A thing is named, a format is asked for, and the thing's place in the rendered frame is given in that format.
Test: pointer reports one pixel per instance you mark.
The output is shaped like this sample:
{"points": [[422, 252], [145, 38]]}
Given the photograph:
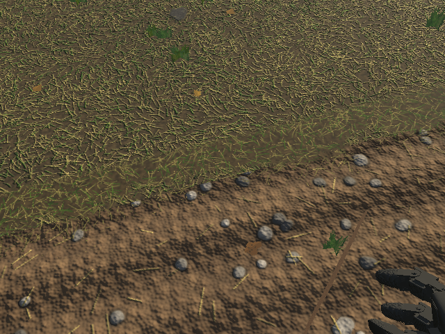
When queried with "right robot hand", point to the right robot hand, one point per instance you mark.
{"points": [[425, 286]]}

